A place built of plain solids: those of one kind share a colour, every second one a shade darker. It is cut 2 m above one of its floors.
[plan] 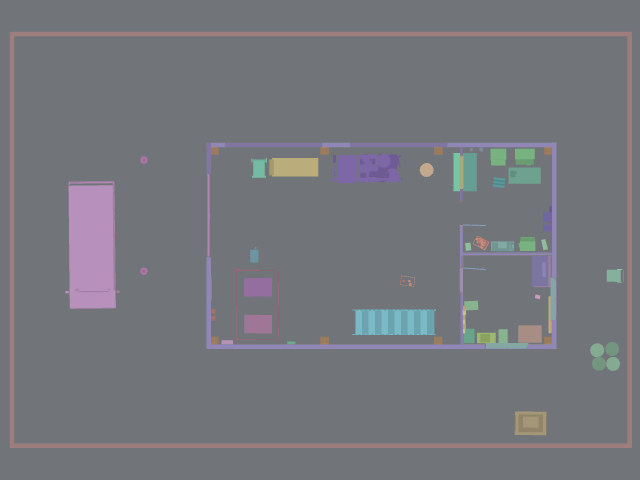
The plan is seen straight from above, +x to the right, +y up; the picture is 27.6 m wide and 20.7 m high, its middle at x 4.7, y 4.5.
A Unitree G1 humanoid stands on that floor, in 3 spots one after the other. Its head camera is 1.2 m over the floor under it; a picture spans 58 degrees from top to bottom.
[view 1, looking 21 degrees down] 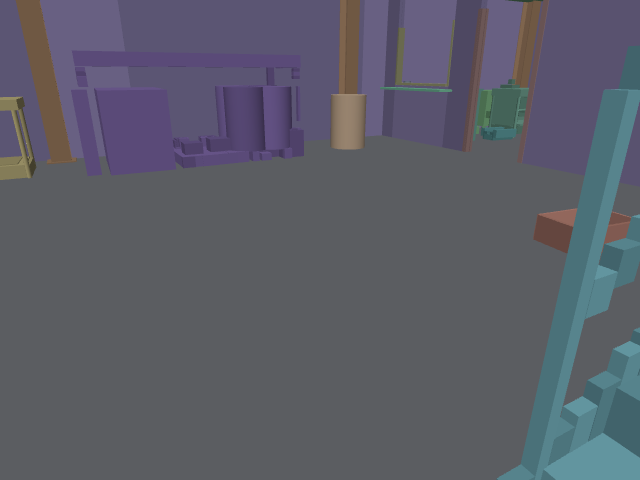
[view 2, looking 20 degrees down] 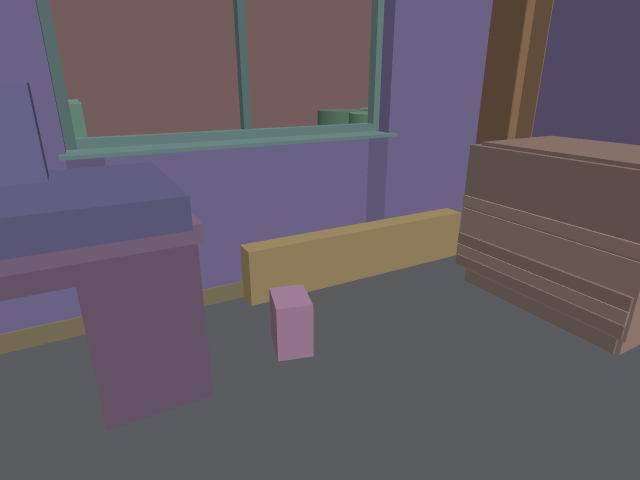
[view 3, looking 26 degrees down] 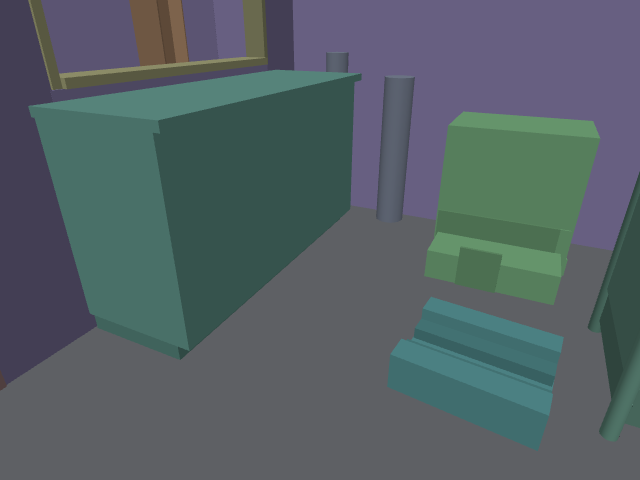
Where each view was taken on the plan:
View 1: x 5.26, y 0.95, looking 62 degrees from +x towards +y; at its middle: ground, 3.35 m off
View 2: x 12.45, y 2.80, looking -29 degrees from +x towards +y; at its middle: radiator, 2.56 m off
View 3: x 12.45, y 5.65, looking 116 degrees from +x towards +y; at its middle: ground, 2.74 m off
